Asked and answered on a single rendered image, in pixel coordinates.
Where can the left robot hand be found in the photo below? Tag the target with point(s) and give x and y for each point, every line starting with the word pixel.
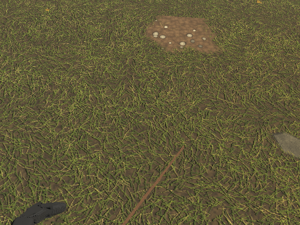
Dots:
pixel 38 212

